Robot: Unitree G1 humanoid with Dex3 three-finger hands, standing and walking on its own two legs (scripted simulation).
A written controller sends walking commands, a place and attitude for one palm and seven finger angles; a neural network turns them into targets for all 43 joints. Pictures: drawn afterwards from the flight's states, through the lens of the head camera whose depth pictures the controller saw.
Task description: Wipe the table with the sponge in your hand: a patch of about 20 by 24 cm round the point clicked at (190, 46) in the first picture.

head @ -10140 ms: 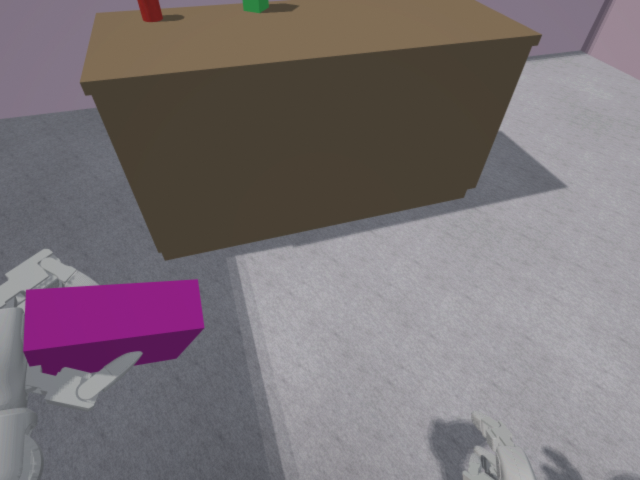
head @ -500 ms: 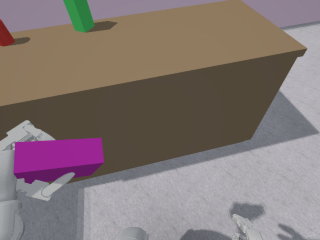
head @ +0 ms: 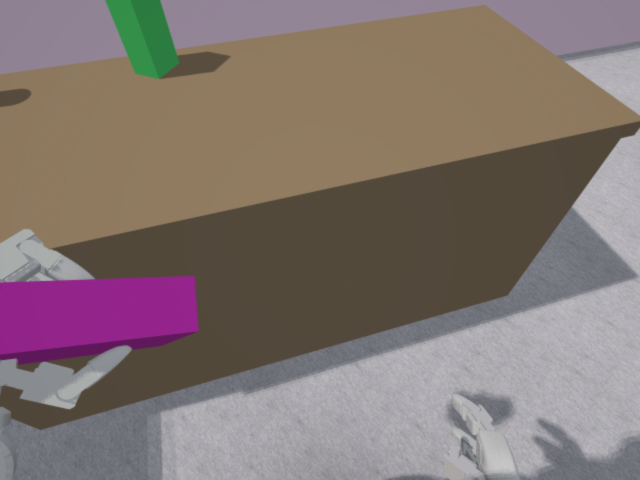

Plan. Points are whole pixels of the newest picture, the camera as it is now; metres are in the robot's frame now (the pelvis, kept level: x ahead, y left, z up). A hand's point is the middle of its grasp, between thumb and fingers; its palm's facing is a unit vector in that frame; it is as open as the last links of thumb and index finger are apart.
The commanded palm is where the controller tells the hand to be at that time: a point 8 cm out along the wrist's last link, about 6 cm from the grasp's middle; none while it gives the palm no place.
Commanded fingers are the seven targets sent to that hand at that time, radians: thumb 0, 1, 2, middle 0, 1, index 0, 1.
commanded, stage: take the last steps up to it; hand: left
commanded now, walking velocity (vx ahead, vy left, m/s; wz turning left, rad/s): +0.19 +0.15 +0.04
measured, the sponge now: (128, 319) +0.23 +0.19 +0.16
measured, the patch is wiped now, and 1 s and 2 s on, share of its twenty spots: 0.00 0.00 0.00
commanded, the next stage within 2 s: come to a stop and stand still in 0.34 s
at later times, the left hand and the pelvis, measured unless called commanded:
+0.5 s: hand (13, 244) +0.29 +0.31 +0.18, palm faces +0.38 -0.79 -0.47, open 9.2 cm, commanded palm +0.23 +0.36 +0.19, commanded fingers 0.00 0.10 1.30 -1.20 -1.60 -1.20 -1.60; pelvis +0.07 +0.08 -0.01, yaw +1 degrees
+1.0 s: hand (46, 279) +0.26 +0.27 +0.17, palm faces +0.37 -0.82 -0.44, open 9.2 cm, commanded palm +0.20 +0.32 +0.19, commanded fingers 0.00 0.10 1.30 -1.20 -1.60 -1.20 -1.60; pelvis +0.04 +0.04 +0.00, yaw -1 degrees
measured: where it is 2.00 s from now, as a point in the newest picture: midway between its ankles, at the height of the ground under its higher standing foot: outside the picture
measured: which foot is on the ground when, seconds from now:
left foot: down 0.00-0.04, up 0.06-0.42, down 0.44-0.94, up 0.96-1.00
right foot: up 0.00-0.00, down 0.02-0.44, up 0.46-0.88, down 0.90-1.00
